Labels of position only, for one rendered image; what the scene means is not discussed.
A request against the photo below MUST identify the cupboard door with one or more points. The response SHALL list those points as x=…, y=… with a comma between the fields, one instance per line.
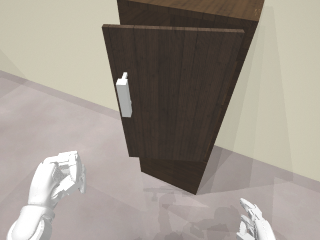
x=177, y=79

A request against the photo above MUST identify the left robot forearm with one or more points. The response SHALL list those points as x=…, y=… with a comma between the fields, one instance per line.
x=34, y=223

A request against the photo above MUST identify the right robot hand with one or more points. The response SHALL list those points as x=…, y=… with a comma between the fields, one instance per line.
x=260, y=229

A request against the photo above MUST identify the handle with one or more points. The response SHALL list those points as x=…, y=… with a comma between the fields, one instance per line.
x=123, y=92

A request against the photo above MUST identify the left robot hand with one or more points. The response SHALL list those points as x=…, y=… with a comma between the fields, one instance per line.
x=44, y=189

